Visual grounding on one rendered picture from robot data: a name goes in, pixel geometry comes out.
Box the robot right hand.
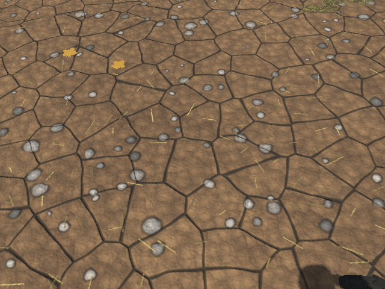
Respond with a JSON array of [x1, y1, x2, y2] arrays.
[[339, 275, 385, 289]]

